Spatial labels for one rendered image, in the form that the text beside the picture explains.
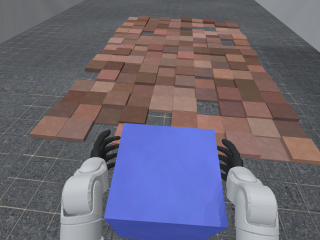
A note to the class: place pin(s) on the right robot hand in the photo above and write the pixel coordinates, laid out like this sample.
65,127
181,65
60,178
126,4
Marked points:
232,160

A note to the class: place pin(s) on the carton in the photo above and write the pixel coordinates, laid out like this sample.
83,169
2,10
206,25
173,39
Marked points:
166,184

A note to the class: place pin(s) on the left robot hand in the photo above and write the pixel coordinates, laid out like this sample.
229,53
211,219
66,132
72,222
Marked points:
100,150

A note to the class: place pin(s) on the right robot forearm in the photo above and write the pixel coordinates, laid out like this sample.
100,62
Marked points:
256,208

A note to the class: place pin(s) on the left robot forearm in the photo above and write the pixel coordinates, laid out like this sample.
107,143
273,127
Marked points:
82,201

